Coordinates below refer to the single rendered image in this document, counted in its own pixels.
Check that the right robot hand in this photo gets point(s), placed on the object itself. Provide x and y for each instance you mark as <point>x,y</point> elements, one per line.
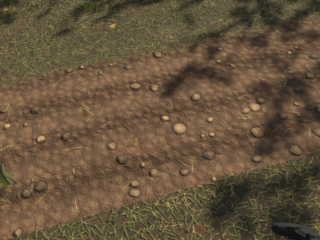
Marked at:
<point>295,231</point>

